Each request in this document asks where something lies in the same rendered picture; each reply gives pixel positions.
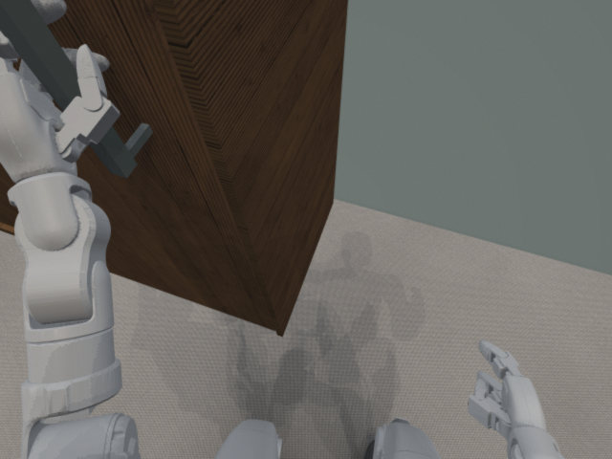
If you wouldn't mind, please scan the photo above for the robot right shin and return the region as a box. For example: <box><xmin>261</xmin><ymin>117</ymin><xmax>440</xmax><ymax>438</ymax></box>
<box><xmin>390</xmin><ymin>418</ymin><xmax>411</xmax><ymax>425</ymax></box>

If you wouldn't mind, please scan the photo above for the robot left thigh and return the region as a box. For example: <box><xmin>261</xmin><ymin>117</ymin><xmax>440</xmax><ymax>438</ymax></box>
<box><xmin>214</xmin><ymin>420</ymin><xmax>282</xmax><ymax>459</ymax></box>

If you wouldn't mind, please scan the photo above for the robot left hand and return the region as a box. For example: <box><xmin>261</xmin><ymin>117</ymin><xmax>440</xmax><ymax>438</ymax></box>
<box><xmin>0</xmin><ymin>0</ymin><xmax>120</xmax><ymax>184</ymax></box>

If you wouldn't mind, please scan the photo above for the left robot forearm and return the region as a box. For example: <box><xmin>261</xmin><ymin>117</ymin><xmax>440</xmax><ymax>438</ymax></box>
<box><xmin>8</xmin><ymin>172</ymin><xmax>122</xmax><ymax>459</ymax></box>

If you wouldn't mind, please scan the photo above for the left robot upper arm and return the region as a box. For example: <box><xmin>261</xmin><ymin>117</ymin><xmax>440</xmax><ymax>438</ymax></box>
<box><xmin>28</xmin><ymin>412</ymin><xmax>141</xmax><ymax>459</ymax></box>

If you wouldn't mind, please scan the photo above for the wardrobe door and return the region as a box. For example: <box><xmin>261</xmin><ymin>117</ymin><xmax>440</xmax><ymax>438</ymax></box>
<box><xmin>0</xmin><ymin>0</ymin><xmax>275</xmax><ymax>331</ymax></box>
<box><xmin>0</xmin><ymin>197</ymin><xmax>19</xmax><ymax>227</ymax></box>

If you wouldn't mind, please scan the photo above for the robot right hand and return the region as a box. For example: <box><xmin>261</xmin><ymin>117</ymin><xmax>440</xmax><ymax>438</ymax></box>
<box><xmin>469</xmin><ymin>340</ymin><xmax>547</xmax><ymax>442</ymax></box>

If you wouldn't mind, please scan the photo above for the handle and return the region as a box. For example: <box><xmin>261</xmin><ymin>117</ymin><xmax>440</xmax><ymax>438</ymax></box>
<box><xmin>0</xmin><ymin>0</ymin><xmax>153</xmax><ymax>178</ymax></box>

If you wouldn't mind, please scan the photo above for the right robot forearm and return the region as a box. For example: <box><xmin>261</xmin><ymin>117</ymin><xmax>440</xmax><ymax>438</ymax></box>
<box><xmin>507</xmin><ymin>426</ymin><xmax>565</xmax><ymax>459</ymax></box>

